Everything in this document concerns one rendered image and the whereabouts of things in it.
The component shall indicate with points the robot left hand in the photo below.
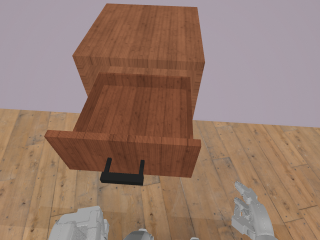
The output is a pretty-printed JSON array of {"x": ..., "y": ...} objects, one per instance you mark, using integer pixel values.
[{"x": 86, "y": 224}]

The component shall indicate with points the handle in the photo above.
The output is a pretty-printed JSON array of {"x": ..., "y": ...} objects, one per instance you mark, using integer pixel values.
[{"x": 122, "y": 178}]

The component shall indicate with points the robot right hand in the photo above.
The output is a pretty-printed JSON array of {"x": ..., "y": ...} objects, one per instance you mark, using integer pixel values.
[{"x": 255, "y": 220}]

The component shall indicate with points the drawer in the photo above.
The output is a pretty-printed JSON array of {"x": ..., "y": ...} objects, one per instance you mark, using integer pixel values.
[{"x": 129, "y": 118}]

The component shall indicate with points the cabinet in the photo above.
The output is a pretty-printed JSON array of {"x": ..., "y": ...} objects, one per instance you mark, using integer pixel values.
[{"x": 146, "y": 40}]

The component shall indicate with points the left robot thigh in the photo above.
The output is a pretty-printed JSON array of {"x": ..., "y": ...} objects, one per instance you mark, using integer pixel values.
[{"x": 139, "y": 235}]

